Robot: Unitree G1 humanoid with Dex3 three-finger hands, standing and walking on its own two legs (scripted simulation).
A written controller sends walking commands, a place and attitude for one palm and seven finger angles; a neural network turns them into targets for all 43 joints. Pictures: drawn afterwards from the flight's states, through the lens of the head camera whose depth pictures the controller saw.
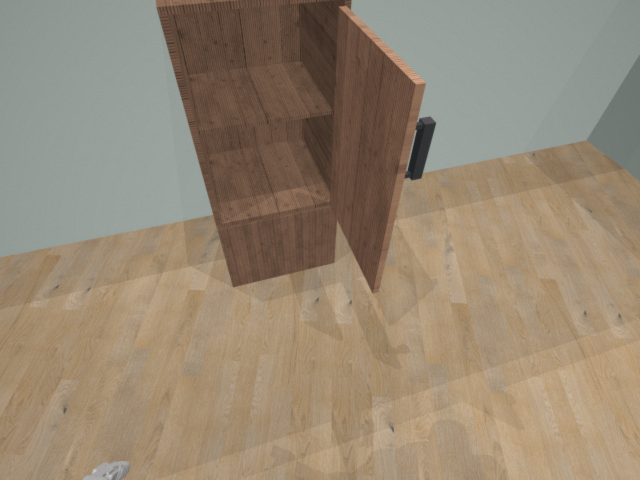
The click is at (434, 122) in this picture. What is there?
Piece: cupboard door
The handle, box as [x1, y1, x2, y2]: [404, 117, 435, 179]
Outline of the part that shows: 430,117 420,118 417,122 415,129 417,131 409,166 404,178 409,177 411,179 415,179 421,177 435,125 435,122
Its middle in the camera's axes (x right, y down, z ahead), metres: +0.18 -0.17 +0.77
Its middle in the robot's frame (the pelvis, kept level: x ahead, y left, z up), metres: +0.71 -0.14 +0.02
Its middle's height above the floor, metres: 0.78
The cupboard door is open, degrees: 90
